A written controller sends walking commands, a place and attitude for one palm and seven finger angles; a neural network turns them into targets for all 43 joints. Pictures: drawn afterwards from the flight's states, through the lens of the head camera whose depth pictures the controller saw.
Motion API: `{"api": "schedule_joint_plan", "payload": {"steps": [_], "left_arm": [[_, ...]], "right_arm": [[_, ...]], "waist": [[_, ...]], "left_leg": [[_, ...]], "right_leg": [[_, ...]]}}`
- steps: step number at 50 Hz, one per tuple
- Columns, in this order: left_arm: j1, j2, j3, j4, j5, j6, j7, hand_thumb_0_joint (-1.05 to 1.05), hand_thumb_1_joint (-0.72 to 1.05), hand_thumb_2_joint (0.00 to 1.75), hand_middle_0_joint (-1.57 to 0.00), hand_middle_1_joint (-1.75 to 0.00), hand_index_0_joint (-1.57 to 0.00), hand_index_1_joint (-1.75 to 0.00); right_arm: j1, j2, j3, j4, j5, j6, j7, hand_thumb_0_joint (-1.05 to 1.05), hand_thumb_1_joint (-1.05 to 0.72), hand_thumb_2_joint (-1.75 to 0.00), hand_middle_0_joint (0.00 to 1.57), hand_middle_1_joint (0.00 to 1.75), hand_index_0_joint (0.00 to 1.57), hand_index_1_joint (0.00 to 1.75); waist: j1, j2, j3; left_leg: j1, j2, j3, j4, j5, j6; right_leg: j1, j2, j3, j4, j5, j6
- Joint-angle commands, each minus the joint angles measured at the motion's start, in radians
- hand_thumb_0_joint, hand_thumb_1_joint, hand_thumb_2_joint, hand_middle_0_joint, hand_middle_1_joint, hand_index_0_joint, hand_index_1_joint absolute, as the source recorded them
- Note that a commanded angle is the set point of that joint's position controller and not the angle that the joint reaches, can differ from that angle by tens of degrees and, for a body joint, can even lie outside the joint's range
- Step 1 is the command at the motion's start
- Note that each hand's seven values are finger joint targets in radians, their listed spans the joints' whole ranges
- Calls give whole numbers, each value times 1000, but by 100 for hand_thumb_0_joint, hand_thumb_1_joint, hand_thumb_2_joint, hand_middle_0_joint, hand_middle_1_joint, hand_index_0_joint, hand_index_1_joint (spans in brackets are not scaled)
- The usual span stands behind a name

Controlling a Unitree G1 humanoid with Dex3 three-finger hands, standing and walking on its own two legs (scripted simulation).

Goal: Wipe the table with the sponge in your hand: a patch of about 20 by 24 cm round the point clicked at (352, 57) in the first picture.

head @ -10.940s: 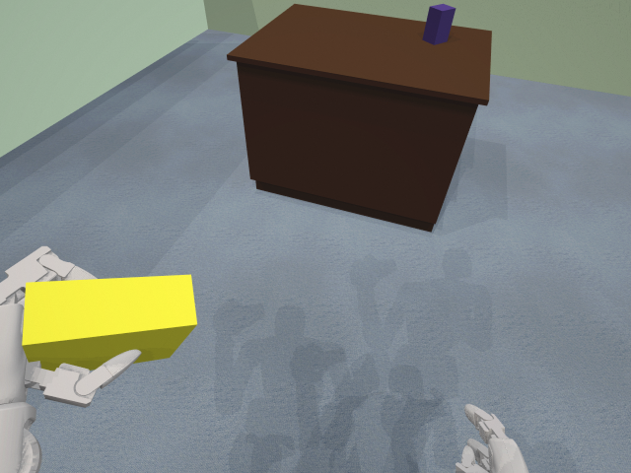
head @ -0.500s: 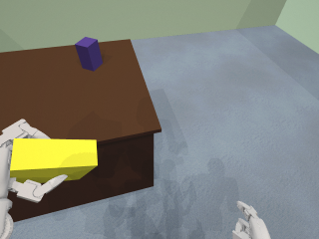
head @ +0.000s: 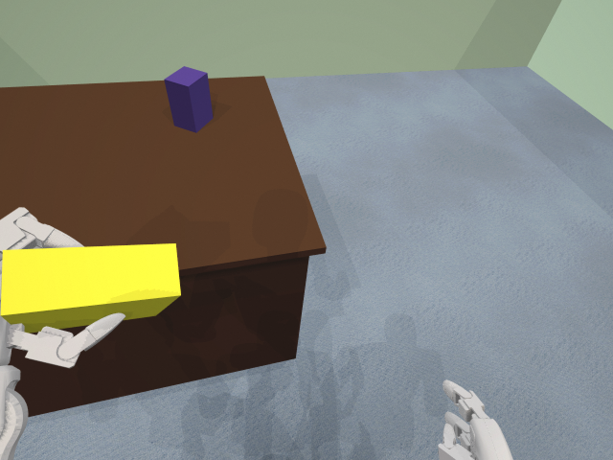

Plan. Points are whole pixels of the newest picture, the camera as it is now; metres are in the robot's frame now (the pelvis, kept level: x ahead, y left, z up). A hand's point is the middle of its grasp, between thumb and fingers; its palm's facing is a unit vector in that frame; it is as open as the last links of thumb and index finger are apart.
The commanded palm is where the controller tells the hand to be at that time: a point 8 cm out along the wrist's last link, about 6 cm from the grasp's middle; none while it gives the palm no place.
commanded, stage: shuffle to correct the standing spot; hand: left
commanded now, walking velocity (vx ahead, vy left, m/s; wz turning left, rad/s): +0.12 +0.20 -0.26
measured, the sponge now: (120, 288) +0.23 +0.23 +0.15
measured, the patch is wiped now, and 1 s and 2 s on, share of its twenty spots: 0.00 0.00 0.00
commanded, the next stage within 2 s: come to a stop and stand still in 1.62 s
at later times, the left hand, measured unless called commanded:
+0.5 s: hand (95, 250) +0.27 +0.26 +0.16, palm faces +0.31 -0.87 -0.38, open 9.5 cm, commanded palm +0.22 +0.30 +0.18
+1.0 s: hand (58, 188) +0.34 +0.34 +0.16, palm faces +0.24 -0.81 -0.54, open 9.5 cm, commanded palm +0.28 +0.38 +0.18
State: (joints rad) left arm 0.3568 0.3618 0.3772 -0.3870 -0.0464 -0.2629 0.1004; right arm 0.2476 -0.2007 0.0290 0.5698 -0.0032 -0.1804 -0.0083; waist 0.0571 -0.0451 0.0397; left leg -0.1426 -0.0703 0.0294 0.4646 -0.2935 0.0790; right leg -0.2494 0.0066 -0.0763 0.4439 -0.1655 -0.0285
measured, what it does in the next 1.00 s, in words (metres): steps to the left: right foot, then left foot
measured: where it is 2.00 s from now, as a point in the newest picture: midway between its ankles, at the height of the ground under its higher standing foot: outside the picture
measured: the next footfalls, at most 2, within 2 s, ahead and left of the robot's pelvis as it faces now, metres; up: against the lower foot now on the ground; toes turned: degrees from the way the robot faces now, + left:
right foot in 0.60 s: +0.11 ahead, -0.03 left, +0.00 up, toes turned -11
left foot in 0.88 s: +0.17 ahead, +0.29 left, +0.00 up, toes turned -5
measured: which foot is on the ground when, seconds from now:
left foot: down 0.00-0.58, up 0.60-0.86, down 0.88-1.00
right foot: down 0.00-0.42, up 0.44-0.58, down 0.60-1.00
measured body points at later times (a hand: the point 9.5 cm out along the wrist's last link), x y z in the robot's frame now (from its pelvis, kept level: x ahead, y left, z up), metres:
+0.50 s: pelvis +0.03 +0.04 -0.02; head +0.06 +0.07 +0.43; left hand +0.24 +0.31 +0.18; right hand +0.19 -0.20 -0.09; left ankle -0.01 +0.08 -0.74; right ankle +0.03 -0.08 -0.71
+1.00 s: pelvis +0.08 +0.13 -0.02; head +0.12 +0.13 +0.43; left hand +0.32 +0.39 +0.19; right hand +0.22 -0.13 -0.10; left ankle +0.11 +0.29 -0.74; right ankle +0.07 -0.01 -0.74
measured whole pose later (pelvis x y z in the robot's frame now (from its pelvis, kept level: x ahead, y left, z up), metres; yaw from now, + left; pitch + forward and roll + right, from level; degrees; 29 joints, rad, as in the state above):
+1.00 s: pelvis +0.08 +0.13 -0.02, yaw -9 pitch -1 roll +3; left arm 0.46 0.47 0.45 -0.53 -0.02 -0.21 0.11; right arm 0.19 -0.19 -0.03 0.57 0.03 -0.14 -0.03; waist 0.00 -0.06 0.10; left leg -0.28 0.06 0.08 0.64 -0.33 -0.06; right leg -0.35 -0.13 0.00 0.76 -0.39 0.02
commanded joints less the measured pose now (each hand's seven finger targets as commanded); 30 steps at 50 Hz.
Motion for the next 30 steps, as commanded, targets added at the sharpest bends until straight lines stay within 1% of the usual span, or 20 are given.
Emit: {"api": "schedule_joint_plan", "payload": {"steps": [1, 6, 9, 11, 13, 15, 17, 18, 19, 20, 21, 22, 23, 24, 25, 26, 27, 28, 29, 30], "left_arm": [[-134, 125, -15, -272, 8, -60, 7, 0, 10, 130, -120, -160, -120, -160], [-133, 186, 65, -265, 7, -51, 17, 0, 10, 130, -120, -160, -120, -160], [-117, 188, 82, -267, 0, -46, 14, 0, 10, 130, -120, -160, -120, -160], [-83, 200, 97, -277, -6, -45, 12, 0, 10, 130, -120, -160, -120, -160], [-50, 187, 90, -289, -13, -41, 9, 0, 10, 130, -120, -160, -120, -160], [-25, 183, 87, -331, -19, -42, 10, 0, 10, 130, -120, -160, -120, -160], [-25, 194, 102, -380, -17, -45, 19, 0, 10, 130, -120, -160, -120, -160], [-28, 197, 113, -385, -15, -41, 22, 0, 10, 130, -120, -160, -120, -160], [-38, 191, 111, -412, -15, -35, 24, 0, 10, 130, -120, -160, -120, -160], [-46, 196, 119, -424, -16, -32, 20, 0, 10, 130, -120, -160, -120, -160], [-39, 191, 112, -440, -7, -38, 16, 0, 10, 130, -120, -160, -120, -160], [-48, 212, 113, -467, 6, -43, 19, 0, 10, 130, -120, -160, -120, -160], [-64, 249, 139, -474, 5, -42, 22, 0, 10, 130, -120, -160, -120, -160], [-67, 238, 132, -452, 8, -38, 20, 0, 10, 130, -120, -160, -120, -160], [-49, 213, 113, -413, 1, -24, 17, 0, 10, 130, -120, -160, -120, -160], [-57, 198, 104, -396, -9, -9, 15, 0, 10, 130, -120, -160, -120, -160], [-26, 213, 138, -366, -22, -5, 20, 0, 10, 130, -120, -160, -120, -160], [13, 221, 164, -322, -12, -4, 23, 0, 10, 130, -120, -160, -120, -160], [-4, 199, 125, -300, -16, -30, 19, 0, 10, 130, -120, -160, -120, -160], [51, 187, 136, -307, -23, 0, 6, 0, 10, 130, -120, -160, -120, -160]], "right_arm": [[-99, -145, -57, -164, -4, -56, -2, 0, -90, -90, 20, 30, 20, 30], [-127, -144, -54, -182, -7, -19, -6, 0, -90, -90, 20, 30, 20, 30], [-130, -138, -52, -195, -6, 3, -6, 0, -90, -90, 20, 30, 20, 30], [-133, -141, -55, -205, -4, 14, -2, 0, -90, -90, 20, 30, 20, 30], [-139, -142, -57, -209, -1, 20, 5, 0, -90, -90, 20, 30, 20, 30], [-130, -147, -69, -206, 5, 27, 13, 0, -90, -90, 20, 30, 20, 30], [-126, -146, -74, -195, 9, 36, 23, 0, -90, -90, 20, 30, 20, 30], [-123, -143, -68, -184, 8, 47, 27, 0, -90, -90, 20, 30, 20, 30], [-99, -129, -60, -174, 8, 58, 28, 0, -90, -90, 20, 30, 20, 30], [-95, -126, -58, -169, 10, 62, 19, 0, -90, -90, 20, 30, 20, 30], [-121, -137, -60, -179, 15, 57, 7, 0, -90, -90, 20, 30, 20, 30], [-111, -122, -67, -196, 16, 45, 5, 0, -90, -90, 20, 30, 20, 30], [-124, -121, -65, -193, 3, 35, 5, 0, -90, -90, 20, 30, 20, 30], [-127, -134, -74, -191, -15, 32, 15, 0, -90, -90, 20, 30, 20, 30], [-131, -144, -90, -196, -17, 31, 31, 0, -90, -90, 20, 30, 20, 30], [-150, -152, -106, -200, -19, 29, 43, 0, -90, -90, 20, 30, 20, 30], [-179, -161, -115, -210, -17, 22, 46, 0, -90, -90, 20, 30, 20, 30], [-163, -159, -115, -198, 4, 17, 54, 0, -90, -90, 20, 30, 20, 30], [-87, -149, -102, -128, 35, 12, 46, 0, -90, -90, 20, 30, 20, 30], [-100, -163, -92, -173, 2, 39, 23, 0, -90, -90, 20, 30, 20, 30]], "waist": [[-36, 101, -94], [-33, 130, -82], [-34, 135, -93], [-31, 93, -129], [-28, 58, -164], [-26, -7, -189], [-34, -76, -178], [-48, -37, -163], [-66, 0, -161], [-77, 103, -139], [-68, 316, -116], [-75, 361, -96], [-75, 366, -98], [-61, 330, -96], [-48, 286, -80], [-36, 334, -54], [15, 320, -71], [73, 24, -137], [1, -390, -223], [-30, -198, -186]], "left_leg": [[-181, 118, -121, -126, -4, -57], [-197, 146, -140, -150, 36, -78], [-187, 146, -110, -110, 156, -97], [-189, 135, -80, -37, 260, -108], [-213, 103, -53, 80, 325, -138], [-243, 68, -47, 263, 281, -154], [-310, 100, -149, 346, -23, -115], [-267, 137, -195, 267, -139, -84], [-154, 156, -203, 102, -150, -67], [-31, 142, -204, -58, -81, -66], [42, 218, -291, -182, 69, -52], [136, 273, -336, -148, 404, -20], [246, 278, -320, -114, 709, -85], [250, 241, -241, -86, 842, -180], [180, 170, -124, -84, 957, -301], [37, 80, 10, -73, 1075, -372], [-236, 34, 80, 161, 1181, -400], [-476, -24, 112, 743, 926, -358], [-493, 10, -117, 1247, -205, -133], [-521, 54, -265, 1154, -211, -83]], "right_leg": [[157, -75, 188, -22, -68, -32], [149, -46, 140, 96, 1, -36], [162, -46, 124, 140, 86, -42], [211, -61, 138, 142, 160, -55], [252, -112, 213, 151, 248, -96], [238, -211, 356, 124, 284, -172], [188, -357, 548, 85, 274, -222], [102, -364, 551, 102, 209, -192], [-10, -307, 447, 166, 99, -129], [-135, -158, 281, 304, 9, -60], [-246, 12, 98, 473, -164, -1], [-373, 41, 39, 616, -354, 10], [-474, 22, 46, 712, -380, -5], [-466, 18, 24, 716, -354, -19], [-364, 35, -61, 595, -331, -24], [-159, 50, -173, 364, -293, -23], [226, 70, -247, 110, -177, -54], [518, -66, -132, -78, 102, -138], [353, -372, 271, 43, 361, -237], [184, -442, 520, -29, 333, -229]]}}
